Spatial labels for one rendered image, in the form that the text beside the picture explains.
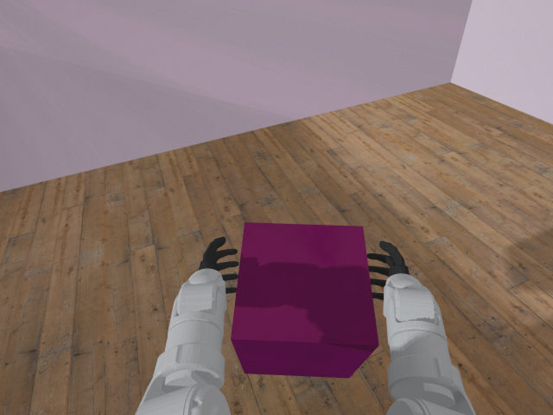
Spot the left robot hand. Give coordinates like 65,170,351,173
199,237,238,294

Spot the right robot upper arm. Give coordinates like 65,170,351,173
386,397,466,415

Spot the carton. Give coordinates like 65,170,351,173
231,222,379,378

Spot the right robot hand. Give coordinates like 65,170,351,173
367,241,410,300

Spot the left robot forearm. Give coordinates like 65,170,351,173
138,268,226,408

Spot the right robot forearm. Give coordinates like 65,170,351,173
383,273,476,415

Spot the left robot upper arm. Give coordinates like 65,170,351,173
135,383,231,415

